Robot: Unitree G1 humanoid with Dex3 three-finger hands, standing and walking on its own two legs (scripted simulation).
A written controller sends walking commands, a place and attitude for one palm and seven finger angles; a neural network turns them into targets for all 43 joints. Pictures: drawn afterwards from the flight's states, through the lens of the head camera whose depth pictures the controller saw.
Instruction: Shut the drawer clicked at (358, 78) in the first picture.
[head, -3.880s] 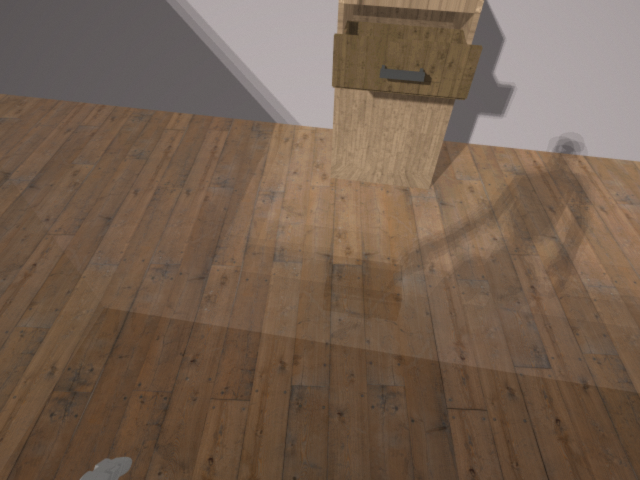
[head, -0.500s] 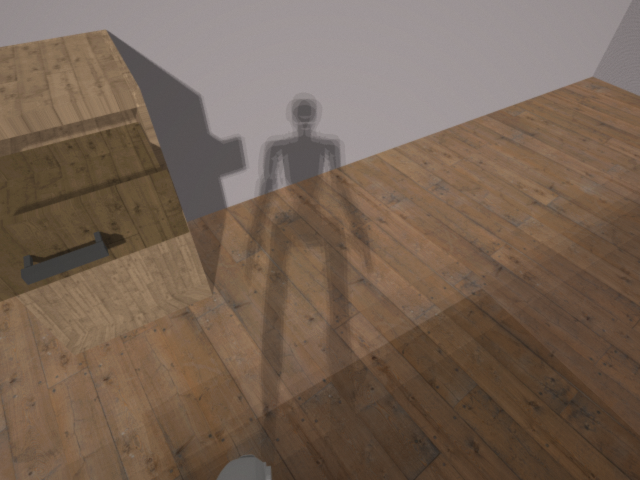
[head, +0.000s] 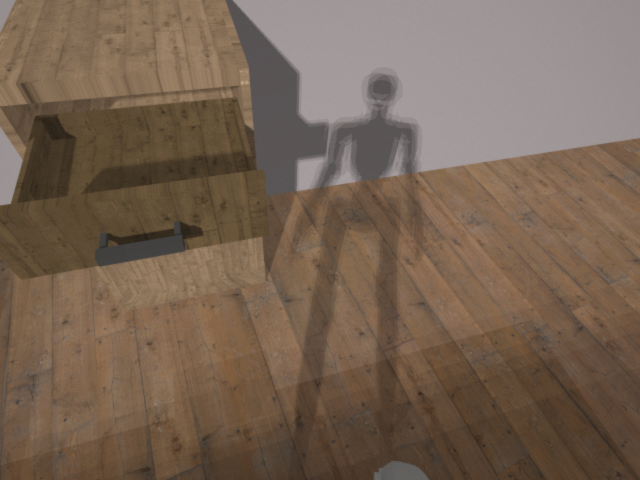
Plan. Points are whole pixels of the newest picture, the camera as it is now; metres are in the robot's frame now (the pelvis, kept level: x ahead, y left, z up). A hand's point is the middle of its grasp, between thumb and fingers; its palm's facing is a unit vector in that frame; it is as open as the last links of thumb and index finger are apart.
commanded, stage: turn to face it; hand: left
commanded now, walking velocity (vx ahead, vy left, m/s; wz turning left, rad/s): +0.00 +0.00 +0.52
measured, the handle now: (141, 241) +0.47 +0.33 -0.06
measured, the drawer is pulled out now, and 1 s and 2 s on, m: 0.29 0.29 0.29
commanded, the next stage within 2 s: take the last steps up to it in 0.42 s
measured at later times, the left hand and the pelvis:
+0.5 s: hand out of the picture +0.06 +0.13 -0.14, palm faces +0.25 -0.93 -0.28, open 7.4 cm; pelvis +0.01 -0.08 +0.01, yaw +14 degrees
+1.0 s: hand out of the picture -0.12 +0.14 -0.18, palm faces +0.42 -0.89 -0.17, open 7.4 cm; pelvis +0.02 +0.01 +0.00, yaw +19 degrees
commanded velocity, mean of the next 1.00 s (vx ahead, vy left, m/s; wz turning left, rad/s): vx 0.15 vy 0.01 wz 0.19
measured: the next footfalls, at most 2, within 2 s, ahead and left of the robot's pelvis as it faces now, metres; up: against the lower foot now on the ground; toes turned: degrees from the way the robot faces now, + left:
right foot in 0.32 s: +0.06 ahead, -0.16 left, +0.00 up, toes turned +9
left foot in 0.88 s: -0.01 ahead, +0.09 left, +0.00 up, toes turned +25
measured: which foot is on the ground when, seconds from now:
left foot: down 0.00-0.32, up 0.34-0.86, down 0.88-1.00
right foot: up 0.00-0.30, down 0.32-0.88, up 0.90-1.00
